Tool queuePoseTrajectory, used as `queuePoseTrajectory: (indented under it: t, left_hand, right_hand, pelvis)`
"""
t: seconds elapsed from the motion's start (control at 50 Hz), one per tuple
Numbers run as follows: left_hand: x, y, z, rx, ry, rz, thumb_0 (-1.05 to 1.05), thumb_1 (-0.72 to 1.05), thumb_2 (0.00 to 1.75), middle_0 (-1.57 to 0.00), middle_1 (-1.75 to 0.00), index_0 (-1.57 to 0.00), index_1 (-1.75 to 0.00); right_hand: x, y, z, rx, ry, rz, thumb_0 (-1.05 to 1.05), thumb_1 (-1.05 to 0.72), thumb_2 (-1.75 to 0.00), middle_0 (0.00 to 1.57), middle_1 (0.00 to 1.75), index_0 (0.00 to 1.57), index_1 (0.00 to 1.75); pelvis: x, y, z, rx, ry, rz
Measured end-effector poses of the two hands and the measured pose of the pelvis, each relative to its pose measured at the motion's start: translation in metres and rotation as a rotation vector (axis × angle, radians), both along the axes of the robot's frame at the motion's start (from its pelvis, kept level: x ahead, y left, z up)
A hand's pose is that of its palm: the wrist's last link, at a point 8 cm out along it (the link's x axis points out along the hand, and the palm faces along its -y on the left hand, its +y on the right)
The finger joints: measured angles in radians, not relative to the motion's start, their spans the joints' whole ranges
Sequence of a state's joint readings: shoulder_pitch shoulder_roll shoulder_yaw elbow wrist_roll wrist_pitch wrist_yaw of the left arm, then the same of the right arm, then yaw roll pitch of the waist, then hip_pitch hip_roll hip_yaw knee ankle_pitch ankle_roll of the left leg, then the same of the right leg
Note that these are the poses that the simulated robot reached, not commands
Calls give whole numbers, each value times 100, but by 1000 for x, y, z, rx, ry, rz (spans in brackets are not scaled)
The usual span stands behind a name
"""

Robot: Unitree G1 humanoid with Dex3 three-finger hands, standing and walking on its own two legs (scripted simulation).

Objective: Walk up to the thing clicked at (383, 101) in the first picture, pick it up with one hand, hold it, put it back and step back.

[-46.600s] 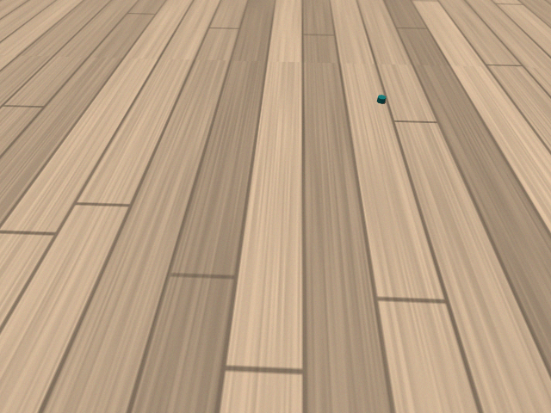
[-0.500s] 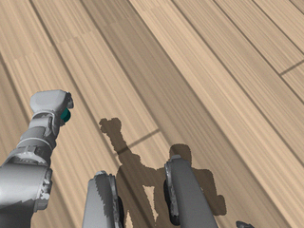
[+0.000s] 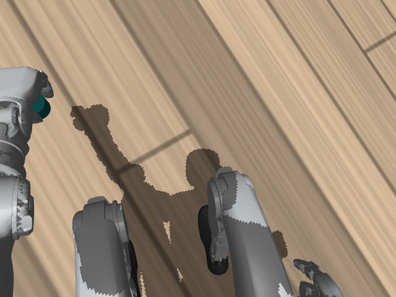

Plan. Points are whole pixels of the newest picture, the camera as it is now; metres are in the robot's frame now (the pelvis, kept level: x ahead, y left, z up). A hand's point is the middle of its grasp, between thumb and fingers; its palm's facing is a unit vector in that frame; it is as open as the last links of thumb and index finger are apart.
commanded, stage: crouch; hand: left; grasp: from above
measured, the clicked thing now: (34, 105) +0.54 +0.24 -0.19
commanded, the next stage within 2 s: lower in 0.78 s
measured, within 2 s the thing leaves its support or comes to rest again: neither
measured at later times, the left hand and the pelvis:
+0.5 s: hand (39, 110) +0.53 +0.24 -0.21, palm faces -0.45 -0.01 -0.89, open 7.0 cm; pelvis -0.01 +0.00 -0.06, yaw -3 degrees
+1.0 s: hand (43, 112) +0.54 +0.25 -0.25, palm faces -0.46 -0.01 -0.89, open 6.9 cm; pelvis -0.01 +0.01 -0.08, yaw -4 degrees
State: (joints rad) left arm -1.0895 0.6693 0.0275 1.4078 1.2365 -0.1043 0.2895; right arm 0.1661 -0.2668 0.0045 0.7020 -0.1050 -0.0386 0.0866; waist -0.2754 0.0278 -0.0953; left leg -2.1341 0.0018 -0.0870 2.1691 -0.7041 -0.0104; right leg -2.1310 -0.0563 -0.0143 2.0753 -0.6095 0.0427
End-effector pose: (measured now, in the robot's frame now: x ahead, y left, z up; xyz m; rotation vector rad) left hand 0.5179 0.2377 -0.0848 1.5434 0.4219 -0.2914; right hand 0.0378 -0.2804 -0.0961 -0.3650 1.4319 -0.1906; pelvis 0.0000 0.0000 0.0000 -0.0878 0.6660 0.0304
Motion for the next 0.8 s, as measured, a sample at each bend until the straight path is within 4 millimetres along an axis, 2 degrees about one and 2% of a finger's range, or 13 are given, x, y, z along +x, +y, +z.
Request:
queuePoseTrajectory:
  t: [0.2, 0.42, 0.58, 0.8]
  left_hand:
    - [10, 2, -32, -4, 15, -5, -1, 38, 27, -77, -58, -90, -50]
    - [18, 4, -61, -9, 11, -17, -1, 39, 23, -78, -57, -91, -48]
    - [24, 5, -75, -3, 7, -18, -1, 40, 21, -79, -55, -92, -47]
    - [28, 7, -89, -1, 18, -14, -1, 40, 21, -80, -54, -93, -46]
  right_hand:
    - [-29, 8, -20, 13, 74, -7, 0, -91, -90, 20, 30, 20, 29]
    - [-54, 18, -33, 22, 132, -8, 0, -91, -90, 20, 30, 21, 29]
    - [-59, 21, -39, 20, 145, -1, 0, -91, -90, 20, 30, 21, 29]
    - [-54, 20, -44, 16, 142, 26, 0, -91, -90, 20, 30, 21, 29]
  pelvis:
    - [-4, 2, -28, -17, -17, -4]
    - [-8, 4, -52, -39, -35, -10]
    - [-9, 5, -63, -52, -42, -15]
    - [-8, 6, -72, -63, -52, -21]
